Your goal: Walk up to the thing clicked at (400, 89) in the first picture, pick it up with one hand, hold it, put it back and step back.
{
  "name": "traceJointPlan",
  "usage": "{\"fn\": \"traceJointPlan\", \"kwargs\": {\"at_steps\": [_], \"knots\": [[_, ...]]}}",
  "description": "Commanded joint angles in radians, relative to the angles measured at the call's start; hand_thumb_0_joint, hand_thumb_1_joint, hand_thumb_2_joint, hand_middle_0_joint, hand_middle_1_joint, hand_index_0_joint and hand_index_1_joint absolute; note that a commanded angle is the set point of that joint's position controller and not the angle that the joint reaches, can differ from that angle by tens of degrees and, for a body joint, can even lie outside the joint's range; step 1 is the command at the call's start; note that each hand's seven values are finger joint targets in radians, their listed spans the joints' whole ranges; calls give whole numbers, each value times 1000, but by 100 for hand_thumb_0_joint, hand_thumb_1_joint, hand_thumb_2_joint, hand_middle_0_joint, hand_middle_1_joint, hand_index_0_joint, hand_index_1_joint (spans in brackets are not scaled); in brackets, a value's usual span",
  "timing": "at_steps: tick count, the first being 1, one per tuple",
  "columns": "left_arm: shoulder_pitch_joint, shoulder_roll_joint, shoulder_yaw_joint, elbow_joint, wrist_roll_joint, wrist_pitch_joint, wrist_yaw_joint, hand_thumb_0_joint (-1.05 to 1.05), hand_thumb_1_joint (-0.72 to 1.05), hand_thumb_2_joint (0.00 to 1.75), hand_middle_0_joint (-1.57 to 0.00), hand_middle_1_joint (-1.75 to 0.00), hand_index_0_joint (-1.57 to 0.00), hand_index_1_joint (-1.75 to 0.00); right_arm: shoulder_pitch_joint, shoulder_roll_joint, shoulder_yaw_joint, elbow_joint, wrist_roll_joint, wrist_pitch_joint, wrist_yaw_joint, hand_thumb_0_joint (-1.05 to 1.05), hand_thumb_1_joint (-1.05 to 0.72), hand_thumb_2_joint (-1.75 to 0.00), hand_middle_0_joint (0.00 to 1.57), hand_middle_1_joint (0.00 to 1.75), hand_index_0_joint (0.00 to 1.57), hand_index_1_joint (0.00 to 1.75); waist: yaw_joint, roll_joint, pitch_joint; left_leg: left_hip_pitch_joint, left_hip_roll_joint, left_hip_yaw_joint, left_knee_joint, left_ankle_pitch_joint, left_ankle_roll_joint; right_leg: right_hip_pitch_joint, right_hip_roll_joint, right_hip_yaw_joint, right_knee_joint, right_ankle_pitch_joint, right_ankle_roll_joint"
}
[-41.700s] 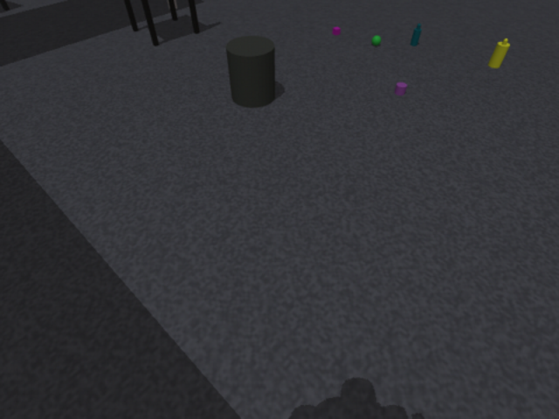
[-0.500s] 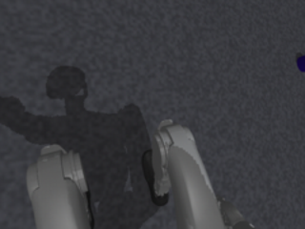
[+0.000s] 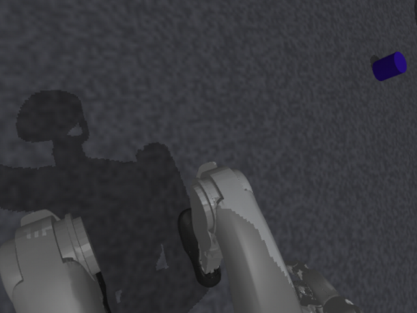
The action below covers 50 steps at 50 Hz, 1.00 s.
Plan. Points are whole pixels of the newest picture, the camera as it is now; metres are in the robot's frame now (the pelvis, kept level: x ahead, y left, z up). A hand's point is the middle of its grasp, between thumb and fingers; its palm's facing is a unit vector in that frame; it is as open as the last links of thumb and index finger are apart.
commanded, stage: rest palm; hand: left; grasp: from above
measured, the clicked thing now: out of the picture +0.45 +0.42 -0.28
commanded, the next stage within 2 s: close in 1.80 s
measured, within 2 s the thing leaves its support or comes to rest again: neither
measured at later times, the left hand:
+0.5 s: hand out of the picture +0.42 +0.41 -0.22, palm faces -0.39 -0.15 -0.91, open 14.1 cm
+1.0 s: hand out of the picture +0.42 +0.40 -0.24, palm faces -0.48 -0.19 -0.85, open 14.1 cm
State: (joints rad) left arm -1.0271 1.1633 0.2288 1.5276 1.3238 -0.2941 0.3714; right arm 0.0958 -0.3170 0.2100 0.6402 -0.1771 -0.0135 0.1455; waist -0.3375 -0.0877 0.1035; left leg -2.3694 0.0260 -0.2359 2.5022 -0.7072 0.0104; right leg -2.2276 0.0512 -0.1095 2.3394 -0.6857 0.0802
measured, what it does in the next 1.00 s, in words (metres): stands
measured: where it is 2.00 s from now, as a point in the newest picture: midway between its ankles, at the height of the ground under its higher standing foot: (153, 285)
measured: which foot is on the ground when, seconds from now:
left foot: down 0.00-1.00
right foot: down 0.00-1.00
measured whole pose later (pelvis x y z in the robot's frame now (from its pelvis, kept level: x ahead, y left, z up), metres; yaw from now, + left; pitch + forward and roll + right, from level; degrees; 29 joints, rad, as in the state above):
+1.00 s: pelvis -0.01 +0.00 -0.01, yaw -2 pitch +25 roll -15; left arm -0.97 1.23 0.23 1.59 1.30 -0.39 0.37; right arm 0.05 -0.31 0.34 0.61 -0.23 -0.06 0.15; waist -0.33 -0.17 0.19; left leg -2.34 0.03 -0.29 2.56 -0.70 0.00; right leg -2.20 0.07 -0.15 2.36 -0.65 0.09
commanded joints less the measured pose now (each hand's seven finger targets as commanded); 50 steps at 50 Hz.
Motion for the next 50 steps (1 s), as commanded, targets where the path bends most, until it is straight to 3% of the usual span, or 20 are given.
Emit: {"fn": "traceJointPlan", "kwargs": {"at_steps": [1, 2, 4, 7, 8, 10, 12, 14, 18, 20, 22, 26, 31, 32, 35, 38, 41, 45, 50], "knots": [[-142, 305, 26, -45, -71, 5, -24, 0, -54, 96, -6, -104, -8, -102, 200, -325, -84, -2, -4, 11, -11, 0, -91, -90, 20, 30, 20, 30, -6, 394, -627, 521, 22, 98, -250, 266, 21, 345, 23, -122, -203, 279, -87], [-181, 278, -14, -53, -75, -9, -39, 0, -53, 95, -6, -105, -8, -103, 185, -318, -73, -20, -3, 8, -11, 0, -91, -90, 20, 30, 20, 30, -9, 380, -614, 497, 21, 97, -244, 240, 21, 346, 25, -120, -200, 258, -87], [-217, 275, -17, -52, -82, -50, -52, 0, -53, 95, -6, -106, -8, -104, 188, -313, -56, -10, -11, 9, -12, 0, -91, -90, 20, 30, 20, 30, -39, 347, -609, 496, 22, 90, -229, 228, 25, 367, 24, -126, -203, 257, -79], [-246, 275, -41, -64, -81, -121, -41, 0, -53, 95, -6, -107, -9, -105, 147, -321, -38, -6, -21, 7, -19, 0, -91, -90, 20, 30, 20, 30, -29, 391, -581, 547, 26, 77, -229, 176, 13, 310, 29, -133, -199, 203, -85], [-246, 285, -46, -57, -66, -143, -30, 0, -53, 95, -7, -107, -9, -105, 123, -310, -21, -10, -24, 8, -22, 0, -91, -90, 20, 30, 20, 30, -23, 422, -579, 549, 30, 74, -232, 159, 6, 309, 33, -137, -194, 190, -87], [-231, 339, -17, -70, -27, -177, 3, 0, -52, 94, -6, -108, -9, -105, 118, -323, -18, 9, -34, 22, -27, 0, -91, -90, 20, 30, 20, 30, -4, 468, -592, 605, 32, 77, -239, 164, -4, 311, 36, -139, -182, 184, -87], [-242, 359, -3, -91, 8, -195, 47, 0, -53, 95, -6, -107, -8, -105, 99, -324, -12, -3, -45, 30, -28, 0, -91, -90, 20, 30, 20, 30, -3, 520, -606, 648, 35, 77, -244, 185, -10, 294, 37, -142, -163, 192, -91], [-240, 357, 2, -102, 29, -199, 99, 0, -55, 97, -6, -106, -7, -105, 79, -322, -13, 1, -49, 31, -29, 0, -91, -90, 20, 30, 20, 30, -1, 543, -622, 672, 39, 79, -239, 209, -13, 270, 40, -146, -153, 207, -94], [-229, 313, -13, -25, 52, -161, 171, 0, -57, 100, -7, -104, -6, -104, 75, -319, -12, 18, -55, 11, -34, 0, -91, -91, 20, 30, 20, 30, -17, 535, -560, 610, 40, 77, -229, 226, -10, 234, 43, -155, -151, 234, -95], [-231, 309, -17, 5, 66, -128, 193, 0, -57, 100, -7, -103, -6, -104, 90, -322, -15, 20, -54, 0, -31, 0, -91, -90, 20, 30, 20, 30, -28, 535, -534, 617, 41, 66, -232, 245, -14, 203, 39, -164, -132, 249, -93], [-237, 320, -11, 17, 74, -95, 209, 0, -56, 99, -7, -104, -7, -104, 92, -327, -19, 21, -57, -11, -29, 0, -91, -90, 20, 30, 20, 30, -19, 543, -540, 617, 43, 60, -242, 237, -17, 196, 40, -167, -126, 249, -95], [-272, 316, -27, 26, 52, -32, 203, 0, -52, 95, -6, -107, -8, -105, 100, -330, -22, 12, -52, -37, -22, 0, -91, -90, 20, 30, 20, 30, -27, 535, -551, 582, 40, 54, -235, 220, -14, 195, 38, -165, -118, 251, -95], [-271, 362, -13, 1, 16, 14, 147, 0, -52, 93, -6, -109, -8, -107, 106, -326, -15, -9, -45, -67, -13, 0, -92, -91, 20, 30, 20, 30, -16, 551, -580, 584, 40, 53, -233, 207, -14, 221, 36, -156, -120, 237, -94], [-255, 355, -12, -14, 4, 19, 131, 0, -51, 93, -6, -109, -8, -107, 113, -336, -18, -16, -49, -70, -12, 0, -92, -91, 20, 30, 20, 30, -18, 548, -590, 602, 39, 56, -229, 242, -13, 235, 34, -155, -121, 262, -89], [-206, 359, 1, -14, -29, 16, 98, 0, -52, 93, -6, -108, -8, -106, 111, -327, -7, -10, -47, -70, -12, 0, -92, -91, 20, 30, 20, 30, -7, 540, -593, 589, 40, 52, -228, 266, -13, 263, 37, -155, -124, 271, -90], [-170, 350, -1, -33, -51, 6, 55, 0, -53, 94, -6, -108, -8, -106, 124, -323, 2, -16, -46, -66, -10, 0, -92, -91, 20, 30, 20, 30, -17, 513, -591, 573, 39, 61, -209, 306, -8, 305, 39, -150, -134, 300, -87], [-138, 368, 13, -52, -73, -21, 26, 0, -54, 95, -6, -107, -7, -105, 118, -325, 7, -24, -41, -57, -13, 0, -92, -91, 20, 30, 20, 30, -1, 506, -593, 570, 40, 64, -208, 292, -4, 320, 41, -146, -148, 284, -90], [-149, 381, 28, -82, -71, -79, 27, 0, -56, 98, -6, -104, -7, -104, 112, -331, 21, -31, -48, -42, -16, 0, -91, -91, 20, 30, 20, 30, -12, 498, -576, 571, 45, 57, -210, 263, -5, 322, 44, -161, -149, 263, -89], [-152, 397, 35, -90, -33, -133, 74, 0, -57, 100, -6, -101, -6, -102, 102, -338, 27, -26, -59, -31, -19, 0, -91, -90, 20, 30, 20, 30, -19, 495, -571, 573, 48, 61, -200, 252, -3, 334, 48, -164, -149, 261, -85]]}}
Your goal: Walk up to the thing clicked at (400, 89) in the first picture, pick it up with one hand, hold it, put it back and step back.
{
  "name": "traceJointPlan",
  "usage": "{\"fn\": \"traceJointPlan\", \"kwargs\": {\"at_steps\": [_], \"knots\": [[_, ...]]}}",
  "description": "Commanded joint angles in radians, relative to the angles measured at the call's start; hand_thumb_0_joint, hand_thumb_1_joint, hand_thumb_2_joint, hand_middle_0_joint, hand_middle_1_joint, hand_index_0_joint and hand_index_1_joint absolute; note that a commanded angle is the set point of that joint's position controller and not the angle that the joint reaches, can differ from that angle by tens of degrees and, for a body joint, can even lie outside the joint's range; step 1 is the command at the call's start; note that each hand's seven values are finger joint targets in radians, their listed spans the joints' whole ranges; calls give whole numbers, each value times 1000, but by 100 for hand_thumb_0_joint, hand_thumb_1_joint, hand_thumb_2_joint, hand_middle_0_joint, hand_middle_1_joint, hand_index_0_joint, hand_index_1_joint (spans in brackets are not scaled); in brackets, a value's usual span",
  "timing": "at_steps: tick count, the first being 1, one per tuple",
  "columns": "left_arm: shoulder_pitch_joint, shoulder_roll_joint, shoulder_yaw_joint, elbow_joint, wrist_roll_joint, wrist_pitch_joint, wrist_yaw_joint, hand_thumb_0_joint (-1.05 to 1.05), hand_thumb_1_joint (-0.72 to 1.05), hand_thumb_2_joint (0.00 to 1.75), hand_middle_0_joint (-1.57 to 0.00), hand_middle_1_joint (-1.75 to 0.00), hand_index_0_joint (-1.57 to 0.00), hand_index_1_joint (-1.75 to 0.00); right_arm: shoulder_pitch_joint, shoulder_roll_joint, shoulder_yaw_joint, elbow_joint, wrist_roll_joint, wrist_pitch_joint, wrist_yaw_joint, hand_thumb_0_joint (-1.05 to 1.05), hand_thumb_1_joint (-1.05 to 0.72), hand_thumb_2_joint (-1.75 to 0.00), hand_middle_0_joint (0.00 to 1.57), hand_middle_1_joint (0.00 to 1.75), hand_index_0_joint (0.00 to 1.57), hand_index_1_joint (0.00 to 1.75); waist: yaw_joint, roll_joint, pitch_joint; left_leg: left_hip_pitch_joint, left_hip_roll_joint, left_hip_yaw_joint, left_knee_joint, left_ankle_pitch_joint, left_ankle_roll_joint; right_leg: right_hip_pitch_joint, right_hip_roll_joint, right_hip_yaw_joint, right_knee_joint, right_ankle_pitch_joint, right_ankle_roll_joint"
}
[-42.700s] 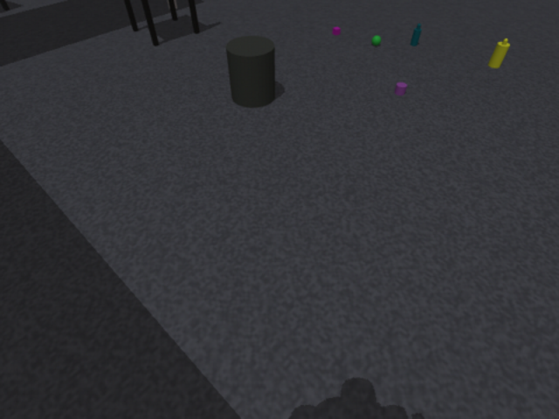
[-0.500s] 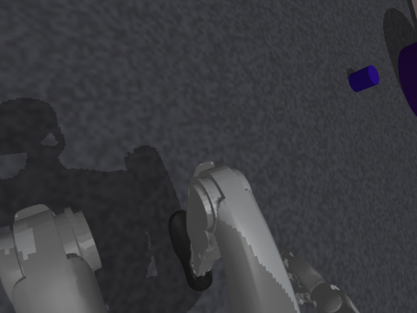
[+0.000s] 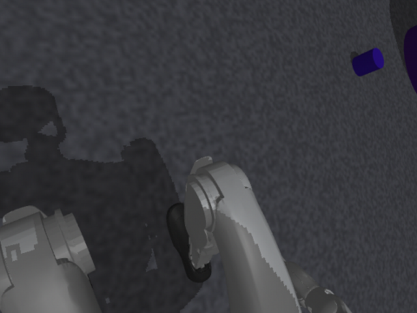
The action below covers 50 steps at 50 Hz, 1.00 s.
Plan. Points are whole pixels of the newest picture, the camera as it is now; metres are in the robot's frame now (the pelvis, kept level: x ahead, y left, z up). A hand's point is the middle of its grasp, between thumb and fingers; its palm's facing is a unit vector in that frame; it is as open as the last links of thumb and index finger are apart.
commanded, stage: rest palm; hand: left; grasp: from above
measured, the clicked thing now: out of the picture +0.44 +0.44 -0.27
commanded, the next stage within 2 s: close in 0.80 s
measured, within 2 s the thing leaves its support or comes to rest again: neither
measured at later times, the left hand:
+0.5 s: hand out of the picture +0.42 +0.43 -0.23, palm faces -0.43 -0.19 -0.88, open 13.9 cm
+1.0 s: hand out of the picture +0.42 +0.42 -0.23, palm faces -0.43 -0.18 -0.89, open 13.6 cm
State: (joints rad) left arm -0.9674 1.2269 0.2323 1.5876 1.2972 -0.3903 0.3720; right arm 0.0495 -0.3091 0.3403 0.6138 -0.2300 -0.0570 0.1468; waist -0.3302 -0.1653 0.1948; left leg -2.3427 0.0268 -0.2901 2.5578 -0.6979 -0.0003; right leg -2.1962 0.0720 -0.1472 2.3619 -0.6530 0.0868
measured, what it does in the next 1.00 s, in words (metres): stands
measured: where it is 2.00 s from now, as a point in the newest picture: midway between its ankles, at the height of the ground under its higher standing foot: (142, 283)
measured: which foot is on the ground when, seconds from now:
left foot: down 0.00-1.00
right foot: down 0.00-1.00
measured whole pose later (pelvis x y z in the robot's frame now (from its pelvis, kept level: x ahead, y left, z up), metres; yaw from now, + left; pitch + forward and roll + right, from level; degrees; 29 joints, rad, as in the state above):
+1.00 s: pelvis +0.00 +0.00 +0.00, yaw -1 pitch +25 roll -16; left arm -1.00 1.23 0.20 1.64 1.33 -0.37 0.47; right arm 0.03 -0.34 0.34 0.62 -0.25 -0.10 0.15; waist -0.33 -0.18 0.18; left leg -2.36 0.03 -0.30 2.58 -0.70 0.01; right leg -2.20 0.08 -0.16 2.37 -0.65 0.08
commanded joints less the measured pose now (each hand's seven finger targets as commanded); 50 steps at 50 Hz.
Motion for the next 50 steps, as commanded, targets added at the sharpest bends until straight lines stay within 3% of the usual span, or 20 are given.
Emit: {"fn": "traceJointPlan", "kwargs": {"at_steps": [1, 6, 8, 9, 10, 11, 12, 16, 24, 27, 28, 33, 35, 39, 41, 43, 50], "knots": [[-230, 328, 29, -156, -8, -45, 87, 0, -56, 100, -6, -102, -6, -102, 141, -350, -108, 3, -7, 12, -21, 0, -91, -90, 20, 30, 20, 30, -26, 581, -652, 551, 48, 111, -258, 227, 5, 281, 26, -130, -168, 213, -94], [-228, 307, 6, -102, 38, -29, 147, 0, -56, 101, -6, -102, -6, -102, 135, -351, -107, 13, -13, 2, -20, 0, -90, -90, 20, 30, 20, 30, -31, 591, -613, 541, 50, 113, -270, 198, 0, 247, 30, -137, -164, 196, -97], [-243, 297, -12, -79, 42, -8, 161, 0, -56, 101, -6, -102, -6, -103, 129, -352, -112, 10, -9, -8, -21, 0, -91, -90, 20, 30, 20, 30, -34, 581, -599, 515, 49, 112, -266, 182, 1, 221, 29, -136, -158, 190, -98], [-254, 299, 2, -73, 34, -1, 171, 0, -53, 98, -6, -103, -6, -103, 131, -353, -109, 19, -14, -9, -21, 0, -90, -90, 20, 30, 20, 30, -28, 575, -606, 508, 48, 108, -276, 175, 0, 228, 30, -143, -162, 187, -98], [-260, 286, -25, -66, 43, 14, 170, 0, -55, 99, -6, -103, -6, -103, 137, -355, -113, 19, -10, -16, -19, 0, -91, -91, 20, 30, 20, 30, -37, 591, -592, 516, 47, 109, -273, 188, -1, 216, 25, -137, -154, 200, -98], [-266, 282, -19, -55, 30, 22, 173, 0, -53, 97, -6, -104, -7, -103, 129, -353, -115, 20, -10, -21, -19, 0, -91, -90, 20, 30, 20, 30, -30, 582, -604, 511, 49, 102, -274, 180, -1, 208, 29, -142, -154, 193, -100], [-271, 284, -35, -53, 43, 33, 171, 0, -54, 98, -6, -104, -7, -104, 135, -356, -114, 21, -9, -27, -19, 0, -91, -91, 20, 30, 20, 30, -35, 582, -609, 512, 48, 105, -268, 184, 1, 214, 29, -138, -154, 200, -99], [-280, 279, -45, -42, 22, 64, 157, 0, -51, 94, -7, -107, -8, -105, 136, -362, -119, 23, -8, -40, -15, 0, -91, -91, 20, 30, 20, 30, -31, 594, -617, 523, 46, 98, -274, 190, -2, 209, 26, -139, -148, 203, -98], [-272, 301, -18, -100, -22, 60, 107, 0, -49, 92, -7, -108, -9, -105, 136, -370, -115, 15, -6, -45, -8, 0, -91, -91, 20, 30, 20, 30, -29, 622, -637, 570, 50, 76, -290, 260, -13, 218, 21, -144, -132, 230, -96], [-244, 286, -23, -88, -22, 48, 92, 0, -49, 91, -7, -108, -9, -106, 129, -356, -104, 6, -5, -41, -4, 0, -91, -91, 20, 30, 20, 30, -31, 618, -631, 578, 54, 73, -282, 268, -12, 215, 21, -143, -135, 226, -95], [-228, 307, -18, -96, -7, 45, 89, 0, -49, 92, -7, -108, -9, -105, 136, -354, -101, 4, -5, -40, -2, 0, -91, -91, 20, 30, 20, 30, -25, 641, -636, 587, 51, 80, -281, 287, -13, 228, 22, -136, -134, 238, -96], [-215, 315, 13, -110, -22, 18, 97, 0, -50, 95, -7, -107, -8, -105, 142, -356, -97, 4, -13, -29, 0, 0, -91, -91, 20, 30, 20, 30, -25, 598, -647, 547, 48, 98, -262, 273, 1, 281, 25, -133, -155, 245, -93], [-209, 318, 16, -105, -10, 10, 106, 0, -49, 95, -7, -106, -8, -104, 146, -359, -93, 6, -21, -24, -1, 0, -90, -90, 20, 30, 20, 30, -29, 601, -656, 564, 51, 92, -265, 279, 0, 277, 29, -144, -154, 247, -93], [-236, 308, -9, -118, 6, 9, 120, 0, -49, 97, -7, -107, -8, -105, 149, -359, -104, 4, -18, -30, -2, 0, -90, -90, 20, 30, 20, 30, -38, 614, -629, 549, 49, 102, -265, 232, 0, 254, 27, -135, -159, 218, -97], [-249, 304, -1, -126, -2, 9, 132, 0, -47, 99, -8, -108, -9, -107, 150, -362, -101, 18, -20, -29, -4, 0, -90, -90, 20, 30, 20, 30, -36, 590, -630, 532, 47, 106, -260, 238, 2, 265, 29, -142, -159, 229, -94], [-223, 295, -10, -76, 5, 15, 136, 0, -46, 102, -9, -111, -10, -110, 143, -360, -98, 7, -17, -37, -3, 0, -90, -90, 20, 30, 20, 30, -39, 576, -608, 523, 49, 103, -263, 213, 2, 247, 30, -143, -159, 208, -95], [-235, 307, -20, -44, 8, 34, 144, 0, -40, 87, -7, -112, -12, -107, 125, -363, -95, 7, -14, -48, -8, 0, -89, -90, 20, 30, 20, 30, -29, 574, -610, 513, 48, 95, -273, 178, -1, 231, 28, -143, -153, 185, -99]]}}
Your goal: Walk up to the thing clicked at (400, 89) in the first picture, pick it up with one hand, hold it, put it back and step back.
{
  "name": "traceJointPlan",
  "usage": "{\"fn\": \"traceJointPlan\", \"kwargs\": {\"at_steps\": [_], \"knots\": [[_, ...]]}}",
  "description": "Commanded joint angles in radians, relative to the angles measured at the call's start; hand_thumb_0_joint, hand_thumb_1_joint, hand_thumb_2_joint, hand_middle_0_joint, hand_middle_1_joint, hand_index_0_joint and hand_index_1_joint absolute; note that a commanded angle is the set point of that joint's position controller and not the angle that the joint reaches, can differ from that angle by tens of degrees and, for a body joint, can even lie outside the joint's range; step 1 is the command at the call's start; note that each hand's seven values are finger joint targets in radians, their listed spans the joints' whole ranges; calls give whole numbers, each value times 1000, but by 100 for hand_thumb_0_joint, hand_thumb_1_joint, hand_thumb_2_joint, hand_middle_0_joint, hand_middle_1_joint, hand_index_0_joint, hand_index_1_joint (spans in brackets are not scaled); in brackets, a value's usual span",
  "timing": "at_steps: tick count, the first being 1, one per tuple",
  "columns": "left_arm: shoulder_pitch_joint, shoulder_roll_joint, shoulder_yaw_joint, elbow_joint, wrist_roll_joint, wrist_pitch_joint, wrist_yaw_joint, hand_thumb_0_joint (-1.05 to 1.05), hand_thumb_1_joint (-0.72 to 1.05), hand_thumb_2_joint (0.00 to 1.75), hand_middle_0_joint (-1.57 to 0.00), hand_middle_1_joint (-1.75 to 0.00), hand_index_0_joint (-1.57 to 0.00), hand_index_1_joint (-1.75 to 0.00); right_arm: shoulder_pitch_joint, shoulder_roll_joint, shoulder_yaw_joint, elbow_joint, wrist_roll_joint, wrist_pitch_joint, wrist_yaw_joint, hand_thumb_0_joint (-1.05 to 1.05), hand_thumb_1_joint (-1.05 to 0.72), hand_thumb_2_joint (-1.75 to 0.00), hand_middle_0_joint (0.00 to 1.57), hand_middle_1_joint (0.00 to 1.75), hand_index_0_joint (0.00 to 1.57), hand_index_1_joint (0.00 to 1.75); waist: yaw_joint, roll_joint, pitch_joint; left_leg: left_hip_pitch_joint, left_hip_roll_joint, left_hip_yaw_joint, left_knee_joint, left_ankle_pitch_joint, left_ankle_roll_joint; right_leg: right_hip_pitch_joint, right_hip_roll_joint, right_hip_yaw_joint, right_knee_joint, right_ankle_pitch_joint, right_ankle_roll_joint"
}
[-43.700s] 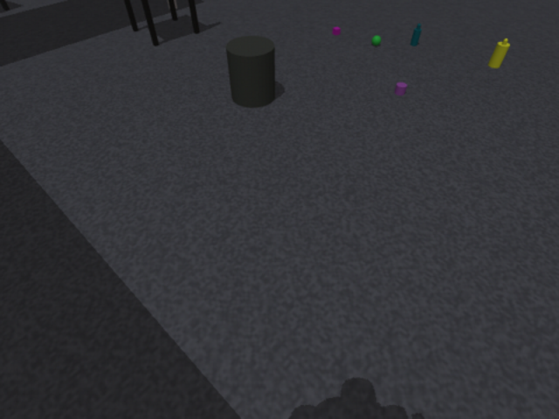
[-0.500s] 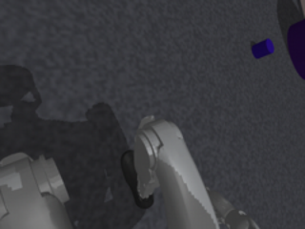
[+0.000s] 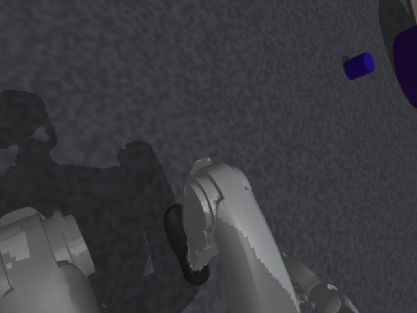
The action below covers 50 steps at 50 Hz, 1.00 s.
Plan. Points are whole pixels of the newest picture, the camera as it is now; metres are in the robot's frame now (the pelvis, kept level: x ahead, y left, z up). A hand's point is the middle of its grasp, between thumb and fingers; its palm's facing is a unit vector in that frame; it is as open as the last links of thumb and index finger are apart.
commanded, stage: close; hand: left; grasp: from above
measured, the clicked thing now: out of the picture +0.44 +0.44 -0.27
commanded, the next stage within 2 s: settle in 1.88 s
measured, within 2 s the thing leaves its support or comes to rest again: neither
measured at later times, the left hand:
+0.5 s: hand out of the picture +0.41 +0.42 -0.23, palm faces -0.44 -0.20 -0.88, open 13.0 cm
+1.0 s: hand out of the picture +0.42 +0.43 -0.23, palm faces -0.42 -0.18 -0.89, open 12.0 cm
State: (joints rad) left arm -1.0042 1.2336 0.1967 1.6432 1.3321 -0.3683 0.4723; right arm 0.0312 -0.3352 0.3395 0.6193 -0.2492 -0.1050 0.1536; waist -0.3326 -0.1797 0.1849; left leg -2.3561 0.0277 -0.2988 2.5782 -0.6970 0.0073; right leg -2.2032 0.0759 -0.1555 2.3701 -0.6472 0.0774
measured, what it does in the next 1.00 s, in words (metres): stands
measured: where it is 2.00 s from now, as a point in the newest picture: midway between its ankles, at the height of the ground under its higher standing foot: (140, 286)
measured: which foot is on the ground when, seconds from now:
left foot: down 0.00-1.00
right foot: down 0.00-1.00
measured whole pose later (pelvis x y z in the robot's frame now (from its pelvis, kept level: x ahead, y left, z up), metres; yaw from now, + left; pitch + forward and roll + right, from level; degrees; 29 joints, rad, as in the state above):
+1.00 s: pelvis +0.00 +0.00 +0.00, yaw +0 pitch +25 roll -17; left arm -1.01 1.26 0.20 1.64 1.33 -0.36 0.47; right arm 0.03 -0.34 0.37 0.61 -0.26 -0.11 0.15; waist -0.34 -0.19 0.20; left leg -2.35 0.03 -0.30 2.58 -0.71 0.01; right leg -2.19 0.08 -0.16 2.37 -0.65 0.08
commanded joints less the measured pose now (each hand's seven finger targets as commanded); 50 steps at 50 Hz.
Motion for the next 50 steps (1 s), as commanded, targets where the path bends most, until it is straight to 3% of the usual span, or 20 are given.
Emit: {"fn": "traceJointPlan", "kwargs": {"at_steps": [1, 7, 11, 13, 17, 31, 35, 39, 42, 45, 46, 48, 50], "knots": [[-232, 302, 9, -148, -32, 7, 45, 0, -41, 88, -7, -111, -12, -106, 145, -347, -98, 6, 4, 0, -16, 0, -90, -90, 20, 30, 20, 30, -31, 601, -613, 536, 48, 102, -292, 197, -10, 244, 24, -136, -156, 197, -87], [-204, 309, 15, -100, -33, 21, 46, 0, -38, 85, -9, -111, -14, -105, 140, -336, -83, 6, 4, -2, -16, 0, -90, -90, 20, 30, 20, 30, -27, 588, -607, 512, 45, 110, -283, 203, -6, 266, 26, -130, -164, 202, -87], [-215, 311, 10, -130, -42, 25, 34, 0, -38, 85, -9, -110, -14, -105, 155, -353, -93, 8, 3, -7, -15, 0, -90, -90, 20, 30, 20, 30, -38, 614, -613, 565, 47, 101, -285, 266, -11, 254, 22, -134, -154, 236, -85], [-185, 300, 4, -97, -43, 30, 26, 0, -37, 84, -9, -110, -14, -105, 157, -334, -72, 3, 4, -7, -12, 0, -90, -90, 20, 30, 20, 30, -42, 595, -609, 557, 48, 99, -279, 288, -9, 270, 22, -132, -154, 251, -82], [-203, 350, 36, -140, -56, 15, 18, 0, -34, 82, -13, -106, -18, -101, 159, -346, -74, 5, -1, 1, -16, 0, -90, -90, 20, 30, 20, 30, -35, 626, -632, 573, 50, 101, -281, 293, -9, 292, 19, -130, -162, 253, -81], [-195, 319, 19, -115, -40, -14, 24, 0, -26, 80, -18, -103, -23, -98, 143, -338, -62, -6, -14, 17, -22, 0, -89, -90, 20, 30, 20, 30, -42, 595, -600, 526, 50, 97, -289, 207, -7, 278, 27, -140, -169, 199, -86], [-223, 312, 2, -144, -35, -13, 29, 0, -24, 80, -19, -104, -24, -98, 143, -349, -76, -3, -9, 13, -21, 0, -89, -90, 20, 30, 20, 30, -44, 610, -593, 550, 51, 91, -288, 224, -10, 241, 22, -140, -155, 209, -86], [-180, 323, 15, -96, -19, -3, 38, 0, -22, 81, -22, -103, -26, -98, 145, -336, -60, -8, -10, 11, -19, 0, -89, -90, 20, 30, 20, 30, -35, 600, -597, 554, 49, 95, -288, 253, -9, 266, 24, -138, -156, 225, -85], [-221, 327, 24, -137, -39, -4, 49, 0, -21, 78, -22, -101, -27, -96, 148, -354, -77, 3, -12, 11, -20, 0, -89, -90, 20, 30, 20, 30, -37, 612, -609, 559, 50, 92, -293, 263, -12, 261, 24, -142, -155, 236, -84], [-231, 342, 20, -162, -29, 6, 45, 0, -18, 76, -24, -101, -29, -95, 141, -356, -76, 1, -14, 5, -19, 0, -89, -90, 20, 30, 20, 30, -28, 645, -624, 571, 51, 98, -286, 268, -12, 261, 25, -139, -156, 238, -87], [-188, 335, 24, -99, -26, 15, 44, 0, -17, 78, -25, -99, -30, -95, 138, -338, -64, -9, -11, 4, -17, 0, -89, -90, 20, 30, 20, 30, -32, 614, -620, 554, 51, 97, -280, 252, -8, 273, 25, -135, -156, 227, -87], [-204, 333, 26, -143, -38, 12, 44, 0, -14, 75, -26, -100, -32, -94, 142, -353, -79, 0, -12, 4, -18, 0, -89, -90, 20, 30, 20, 30, -31, 613, -606, 535, 48, 104, -288, 237, -9, 276, 25, -135, -162, 220, -85], [-191, 325, 12, -97, -35, 20, 35, 0, -14, 76, -27, -100, -32, -95, 139, -346, -74, -8, -7, -1, -17, 0, -89, -90, 20, 30, 20, 30, -34, 614, -584, 537, 49, 95, -288, 230, -11, 246, 22, -135, -153, 210, -87]]}}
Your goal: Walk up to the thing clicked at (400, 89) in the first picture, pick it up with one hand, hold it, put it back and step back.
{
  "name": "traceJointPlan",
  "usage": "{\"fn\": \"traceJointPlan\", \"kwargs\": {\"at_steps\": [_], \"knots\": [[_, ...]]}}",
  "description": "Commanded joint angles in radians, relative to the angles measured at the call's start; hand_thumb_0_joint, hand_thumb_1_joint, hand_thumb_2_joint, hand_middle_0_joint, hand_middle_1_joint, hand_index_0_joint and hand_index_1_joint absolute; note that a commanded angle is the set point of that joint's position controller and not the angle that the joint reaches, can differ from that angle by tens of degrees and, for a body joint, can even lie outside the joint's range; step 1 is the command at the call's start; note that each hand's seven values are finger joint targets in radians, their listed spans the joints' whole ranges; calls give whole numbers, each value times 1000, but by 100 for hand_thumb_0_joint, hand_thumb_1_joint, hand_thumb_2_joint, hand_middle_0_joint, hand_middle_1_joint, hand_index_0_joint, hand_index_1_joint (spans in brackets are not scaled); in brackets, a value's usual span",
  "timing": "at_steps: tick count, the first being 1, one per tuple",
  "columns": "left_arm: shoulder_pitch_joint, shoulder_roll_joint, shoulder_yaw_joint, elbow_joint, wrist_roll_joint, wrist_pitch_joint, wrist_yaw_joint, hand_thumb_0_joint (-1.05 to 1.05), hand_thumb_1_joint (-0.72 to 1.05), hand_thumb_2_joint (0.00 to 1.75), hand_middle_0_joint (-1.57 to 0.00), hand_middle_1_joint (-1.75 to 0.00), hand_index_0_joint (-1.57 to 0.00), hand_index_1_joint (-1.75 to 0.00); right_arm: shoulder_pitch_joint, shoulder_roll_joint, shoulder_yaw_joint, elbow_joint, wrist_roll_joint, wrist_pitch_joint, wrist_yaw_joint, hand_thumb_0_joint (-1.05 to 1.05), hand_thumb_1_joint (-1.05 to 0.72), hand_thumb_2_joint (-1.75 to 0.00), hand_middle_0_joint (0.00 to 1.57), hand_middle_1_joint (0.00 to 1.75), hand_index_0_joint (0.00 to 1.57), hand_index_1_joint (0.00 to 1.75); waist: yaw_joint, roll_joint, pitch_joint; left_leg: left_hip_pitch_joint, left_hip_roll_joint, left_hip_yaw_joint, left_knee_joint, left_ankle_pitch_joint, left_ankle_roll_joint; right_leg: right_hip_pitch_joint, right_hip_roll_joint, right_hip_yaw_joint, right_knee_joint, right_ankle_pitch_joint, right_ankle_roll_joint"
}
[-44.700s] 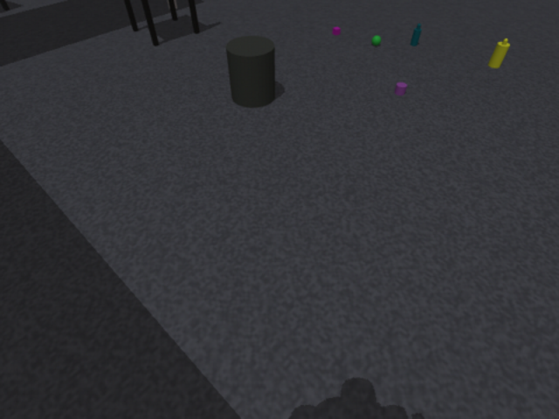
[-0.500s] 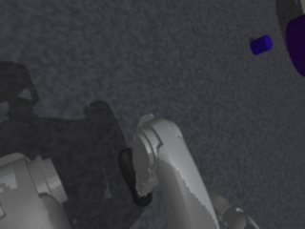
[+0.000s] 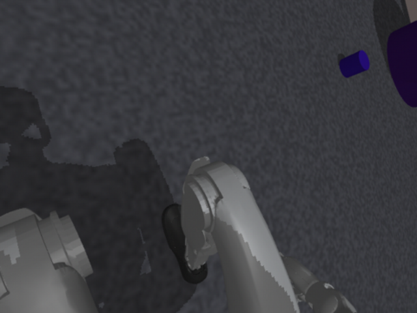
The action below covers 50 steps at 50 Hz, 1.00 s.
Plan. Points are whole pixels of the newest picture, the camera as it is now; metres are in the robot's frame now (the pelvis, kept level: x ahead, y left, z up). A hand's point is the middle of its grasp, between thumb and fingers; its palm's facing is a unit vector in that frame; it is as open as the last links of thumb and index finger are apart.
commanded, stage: close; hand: left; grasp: from above
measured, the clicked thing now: out of the picture +0.43 +0.44 -0.27
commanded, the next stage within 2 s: settle in 0.88 s
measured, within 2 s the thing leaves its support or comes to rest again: leaves its support in 1.24 s
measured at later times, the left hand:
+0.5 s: hand out of the picture +0.41 +0.43 -0.23, palm faces -0.42 -0.20 -0.89, open 10.0 cm
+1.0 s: hand out of the picture +0.41 +0.43 -0.23, palm faces -0.43 -0.19 -0.88, open 9.4 cm
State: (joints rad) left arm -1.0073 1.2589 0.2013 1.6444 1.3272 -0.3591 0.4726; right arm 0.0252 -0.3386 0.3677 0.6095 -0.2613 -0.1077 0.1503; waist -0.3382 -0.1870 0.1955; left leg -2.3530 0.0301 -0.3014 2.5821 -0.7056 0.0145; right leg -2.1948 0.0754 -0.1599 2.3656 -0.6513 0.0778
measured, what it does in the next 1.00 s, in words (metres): stands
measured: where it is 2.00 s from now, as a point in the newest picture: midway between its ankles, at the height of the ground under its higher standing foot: (138, 285)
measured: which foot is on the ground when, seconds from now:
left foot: down 0.00-1.00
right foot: down 0.00-1.00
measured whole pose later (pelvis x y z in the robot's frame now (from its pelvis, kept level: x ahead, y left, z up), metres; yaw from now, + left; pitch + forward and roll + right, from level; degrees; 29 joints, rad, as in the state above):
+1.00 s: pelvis +0.00 +0.00 +0.00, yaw +0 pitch +25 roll -17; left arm -1.01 1.27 0.19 1.64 1.30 -0.38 0.45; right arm 0.02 -0.34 0.38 0.60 -0.27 -0.10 0.15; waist -0.33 -0.18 0.20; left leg -2.35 0.03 -0.30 2.58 -0.71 0.01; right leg -2.20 0.07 -0.16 2.36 -0.65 0.08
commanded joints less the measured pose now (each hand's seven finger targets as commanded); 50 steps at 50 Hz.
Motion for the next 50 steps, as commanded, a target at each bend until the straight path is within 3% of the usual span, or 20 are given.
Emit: {"fn": "traceJointPlan", "kwargs": {"at_steps": [1, 5, 8, 10, 12, 14, 17, 20, 22, 23, 27, 30, 32, 36, 45, 47, 49, 50], "knots": [[-181, 290, 8, -98, -38, 11, 28, 0, -13, 75, -27, -100, -32, -94, 144, -340, -96, -1, 6, 0, -12, 0, -89, -90, 20, 30, 20, 30, -35, 599, -588, 525, 47, 94, -292, 237, -17, 237, 23, -133, -150, 212, -84], [-192, 303, 9, -121, -47, 4, 20, 0, -10, 73, -30, -98, -35, -92, 146, -341, -96, 2, 9, -1, -15, 0, -89, -90, 20, 30, 20, 30, -30, 585, -611, 520, 45, 97, -286, 217, -12, 262, 24, -127, -160, 204, -83], [-218, 309, 13, -165, -53, -11, 21, 0, -6, 74, -32, -99, -37, -93, 155, -357, -103, 10, 2, 3, -16, 0, -89, -90, 20, 30, 20, 30, -31, 610, -633, 555, 47, 94, -292, 258, -17, 274, 23, -134, -153, 233, -84], [-159, 291, 12, -85, -49, -9, 18, 0, -4, 75, -34, -100, -39, -94, 137, -338, -86, 1, 3, 4, -14, 0, -89, -90, 20, 30, 20, 30, -27, 606, -614, 556, 49, 86, -291, 261, -19, 250, 24, -140, -145, 223, -85], [-158, 269, -5, -100, -42, -13, 16, 0, -1, 75, -36, -99, -41, -94, 138, -334, -90, -1, 3, 4, -11, 0, -89, -90, 20, 30, 20, 30, -36, 593, -602, 534, 47, 94, -287, 246, -15, 263, 25, -133, -154, 220, -83], [-218, 308, 17, -183, -44, -22, 24, 0, 2, 76, -38, -99, -44, -93, 148, -353, -105, 14, 1, 8, -15, 0, -89, -90, 20, 30, 20, 30, -26, 636, -620, 554, 47, 99, -292, 260, -19, 261, 26, -135, -153, 230, -85], [-158, 283, 7, -97, -36, -13, 31, 0, 3, 75, -39, -97, -44, -91, 137, -338, -84, 0, 1, 7, -10, 0, -89, -90, 20, 30, 20, 30, -30, 601, -607, 546, 48, 94, -285, 271, -15, 260, 26, -137, -153, 233, -83], [-197, 297, 18, -135, -45, -17, 41, 0, 6, 73, -41, -96, -47, -90, 145, -352, -98, 12, -2, 8, -11, 0, -89, -90, 20, 30, 20, 30, -29, 618, -614, 560, 49, 88, -291, 276, -19, 250, 23, -141, -145, 241, -84], [-174, 296, 3, -110, -28, -8, 34, 0, 7, 71, -41, -97, -47, -91, 142, -343, -91, 2, 0, 4, -7, 0, -89, -90, 20, 30, 20, 30, -31, 640, -591, 569, 50, 86, -296, 278, -22, 227, 22, -136, -139, 230, -86], [-176, 299, 19, -108, -37, -7, 38, 0, 9, 71, -43, -97, -49, -90, 137, -341, -85, 1, -3, 7, -8, 0, -89, -90, 20, 30, 20, 30, -28, 619, -608, 565, 51, 80, -297, 278, -21, 238, 23, -143, -140, 231, -84], [-195, 310, 17, -128, -34, -4, 37, 0, 16, 72, -49, -96, -54, -90, 138, -349, -97, -2, -3, 6, -9, 0, -89, -90, 20, 30, 20, 30, -26, 628, -591, 547, 48, 89, -303, 232, -21, 225, 21, -137, -140, 207, -86], [-178, 288, -5, -90, -31, 2, 24, 0, 18, 68, -49, -95, -55, -88, 133, -340, -88, -6, 0, 5, -9, 0, -89, -90, 20, 30, 20, 30, -35, 598, -579, 519, 46, 92, -290, 225, -17, 233, 22, -133, -146, 206, -84], [-177, 287, 3, -96, -50, -2, 25, 0, 20, 71, -51, -95, -57, -89, 130, -344, -85, 0, 0, 6, -11, 0, -89, -90, 20, 30, 20, 30, -33, 587, -582, 522, 47, 85, -297, 224, -17, 238, 22, -138, -149, 203, -82], [-181, 313, 13, -111, -41, -9, 22, 0, 26, 72, -56, -95, -62, -89, 132, -342, -84, -9, -3, 9, -14, 0, -89, -90, 20, 30, 20, 30, -27, 601, -610, 529, 46, 94, -292, 234, -15, 267, 24, -132, -154, 211, -84], [-183, 296, 10, -105, -50, -20, 18, 0, 35, 77, -64, -94, -69, -89, 133, -341, -81, -4, -9, 20, -18, 0, -89, -90, 20, 30, 20, 30, -34, 591, -606, 518, 45, 95, -291, 240, -15, 274, 26, -137, -158, 220, -83], [-165, 276, -6, -86, -48, -17, 10, 0, 37, 77, -65, -96, -71, -91, 130, -332, -80, -5, -5, 19, -19, 0, -89, -90, 20, 30, 20, 30, -32, 570, -596, 517, 45, 98, -284, 227, -10, 263, 25, -132, -167, 205, -83], [-190, 299, 2, -125, -41, -17, 8, 0, 38, 78, -66, -96, -71, -91, 149, -341, -88, 0, -5, 19, -19, 0, -89, -90, 20, 30, 20, 30, -34, 601, -618, 545, 44, 103, -280, 254, -11, 272, 24, -126, -170, 224, -83], [-189, 295, 11, -112, -54, -18, 12, 0, 30, 76, -63, -97, -69, -91, 140, -338, -85, 3, -3, 21, -19, 0, -91, -90, 20, 30, 20, 30, -31, 592, -613, 536, 46, 96, -287, 251, -14, 265, 21, -133, -162, 223, -83]]}}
